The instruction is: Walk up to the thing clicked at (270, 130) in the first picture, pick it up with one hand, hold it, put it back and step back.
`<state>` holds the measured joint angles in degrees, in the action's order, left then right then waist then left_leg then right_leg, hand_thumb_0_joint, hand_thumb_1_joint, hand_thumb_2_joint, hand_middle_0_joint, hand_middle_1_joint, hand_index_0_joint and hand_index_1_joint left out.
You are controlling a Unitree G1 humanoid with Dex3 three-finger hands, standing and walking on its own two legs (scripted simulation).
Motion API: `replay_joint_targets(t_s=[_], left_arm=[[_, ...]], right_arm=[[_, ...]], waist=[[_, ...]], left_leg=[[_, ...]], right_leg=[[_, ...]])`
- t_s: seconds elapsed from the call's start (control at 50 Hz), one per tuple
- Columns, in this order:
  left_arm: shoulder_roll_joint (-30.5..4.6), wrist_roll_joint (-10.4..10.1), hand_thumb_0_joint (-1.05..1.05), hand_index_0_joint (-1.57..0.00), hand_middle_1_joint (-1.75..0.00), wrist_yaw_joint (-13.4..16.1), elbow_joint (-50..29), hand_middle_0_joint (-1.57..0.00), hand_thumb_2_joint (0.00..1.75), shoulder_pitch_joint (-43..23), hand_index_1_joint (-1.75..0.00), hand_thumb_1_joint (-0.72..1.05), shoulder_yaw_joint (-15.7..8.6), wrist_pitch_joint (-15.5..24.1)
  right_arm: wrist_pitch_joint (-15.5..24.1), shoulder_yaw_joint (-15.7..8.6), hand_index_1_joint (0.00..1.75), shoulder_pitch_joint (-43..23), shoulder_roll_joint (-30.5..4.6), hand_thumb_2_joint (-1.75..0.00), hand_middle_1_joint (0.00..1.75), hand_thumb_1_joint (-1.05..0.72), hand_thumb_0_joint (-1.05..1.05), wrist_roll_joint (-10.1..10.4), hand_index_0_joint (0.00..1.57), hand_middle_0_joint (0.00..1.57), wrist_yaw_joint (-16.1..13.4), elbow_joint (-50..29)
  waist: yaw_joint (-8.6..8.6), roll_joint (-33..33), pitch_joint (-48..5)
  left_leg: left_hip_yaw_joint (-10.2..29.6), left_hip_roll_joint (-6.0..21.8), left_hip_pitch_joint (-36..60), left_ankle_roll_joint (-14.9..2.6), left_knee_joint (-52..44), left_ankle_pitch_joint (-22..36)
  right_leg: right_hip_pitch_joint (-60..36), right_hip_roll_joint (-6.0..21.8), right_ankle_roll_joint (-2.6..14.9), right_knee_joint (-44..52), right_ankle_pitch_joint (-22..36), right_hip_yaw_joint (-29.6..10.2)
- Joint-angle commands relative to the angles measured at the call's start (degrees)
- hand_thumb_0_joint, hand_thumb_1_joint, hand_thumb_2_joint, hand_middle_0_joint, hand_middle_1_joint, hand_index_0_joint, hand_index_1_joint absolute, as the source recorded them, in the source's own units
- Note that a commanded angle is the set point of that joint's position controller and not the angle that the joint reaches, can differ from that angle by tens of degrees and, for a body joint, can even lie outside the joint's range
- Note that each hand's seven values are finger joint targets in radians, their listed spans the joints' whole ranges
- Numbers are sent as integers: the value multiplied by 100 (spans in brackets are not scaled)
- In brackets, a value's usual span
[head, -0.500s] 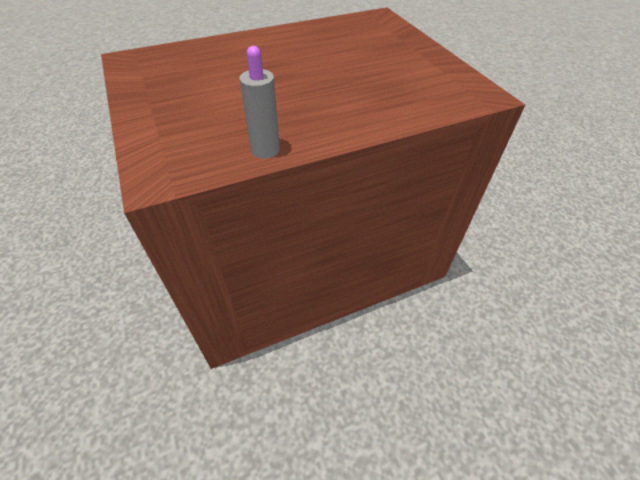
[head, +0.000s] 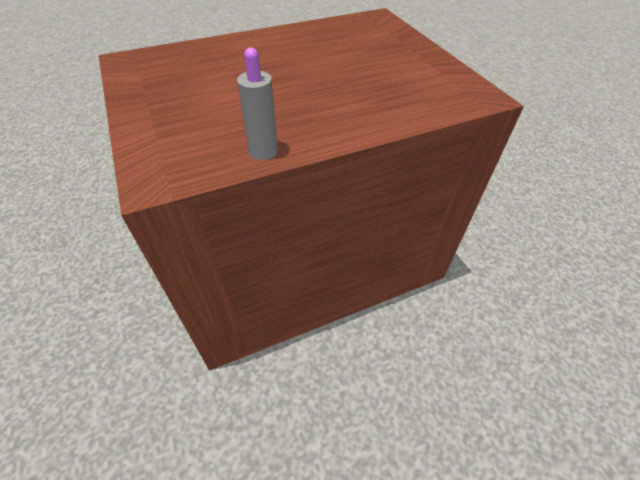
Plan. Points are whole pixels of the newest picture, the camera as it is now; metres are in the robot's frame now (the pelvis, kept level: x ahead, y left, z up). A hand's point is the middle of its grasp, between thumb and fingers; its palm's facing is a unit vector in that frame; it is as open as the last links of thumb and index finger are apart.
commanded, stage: stand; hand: right
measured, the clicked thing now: (257, 105) +0.72 +0.13 +0.07
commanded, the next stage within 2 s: walk up in 0.62 s
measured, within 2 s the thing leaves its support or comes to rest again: neither
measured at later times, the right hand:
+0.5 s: hand out of the picture +0.08 -0.25 -0.16, palm faces -0.03 +0.94 -0.33, open 7.4 cm
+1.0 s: hand (456, 452) +0.18 -0.19 -0.16, palm faces -0.18 +0.89 -0.41, open 7.4 cm
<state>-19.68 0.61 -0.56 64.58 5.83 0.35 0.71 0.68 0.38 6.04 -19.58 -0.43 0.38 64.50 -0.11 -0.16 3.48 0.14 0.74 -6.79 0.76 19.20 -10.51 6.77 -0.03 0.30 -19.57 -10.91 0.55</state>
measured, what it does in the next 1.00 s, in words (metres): steps to the left: left foot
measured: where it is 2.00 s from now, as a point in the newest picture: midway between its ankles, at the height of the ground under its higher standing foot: (272, 476)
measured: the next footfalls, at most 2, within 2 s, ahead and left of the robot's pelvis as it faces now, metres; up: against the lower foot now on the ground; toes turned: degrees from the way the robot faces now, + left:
left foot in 0.96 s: +0.15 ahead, +0.26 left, +0.00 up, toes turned +16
right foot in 1.38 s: +0.35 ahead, +0.07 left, +0.00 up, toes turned +15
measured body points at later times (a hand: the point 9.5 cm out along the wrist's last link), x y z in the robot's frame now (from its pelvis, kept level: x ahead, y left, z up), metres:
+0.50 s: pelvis +0.00 +0.00 +0.00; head +0.02 +0.00 +0.45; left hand +0.08 +0.30 -0.13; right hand +0.08 -0.30 -0.13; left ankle +0.00 +0.13 -0.75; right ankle +0.00 -0.12 -0.75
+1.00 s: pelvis +0.07 +0.09 -0.04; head +0.09 +0.12 +0.41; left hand +0.06 +0.46 -0.15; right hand +0.19 -0.24 -0.13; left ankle +0.11 +0.25 -0.75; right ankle +0.00 -0.11 -0.74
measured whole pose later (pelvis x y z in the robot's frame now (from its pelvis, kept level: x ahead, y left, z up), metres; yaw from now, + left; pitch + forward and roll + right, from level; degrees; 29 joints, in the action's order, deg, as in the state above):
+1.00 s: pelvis +0.07 +0.09 -0.04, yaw +11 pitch -3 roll +0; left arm -27.9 2.9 -1.0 54.4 14.2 -6.0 2.3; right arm -0.8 -7.1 14.5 -24.8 -1.9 6.0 53.1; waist 0.2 -2.7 5.5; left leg -2.7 4.9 -22.4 1.4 41.1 -15.6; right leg 5.7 11.8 -0.2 -40.7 -27.9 6.9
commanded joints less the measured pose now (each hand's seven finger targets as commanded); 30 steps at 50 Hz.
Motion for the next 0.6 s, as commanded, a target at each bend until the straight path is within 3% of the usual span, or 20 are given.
replay_joint_targets(t_s=[0.0,0.14,0.58], left_arm=[[-1236,-18,0,-20,-30,98,-324,-20,90,-196,-30,90,-245,106],[-1219,-20,0,-20,-30,104,-326,-20,90,-166,-30,90,-231,121],[-1265,-13,0,-20,-30,103,-311,-20,90,-182,-30,90,-255,110]], right_arm=[[118,-230,30,-181,-1200,-90,30,-90,0,-2,20,20,-99,-345],[118,-235,30,-191,-1220,-90,30,-90,0,-4,20,20,-97,-346],[115,-231,30,-144,-1218,-90,30,-90,0,-2,20,20,-98,-364]], waist=[[31,79,-494],[31,30,-561],[20,-35,-535]], left_leg=[[513,638,95,-171,-305,725],[502,653,175,-191,-256,920],[508,661,203,-190,-323,823]], right_leg=[[-42,727,147,305,741,-578],[-108,730,128,306,971,-556],[-139,747,135,337,865,-568]])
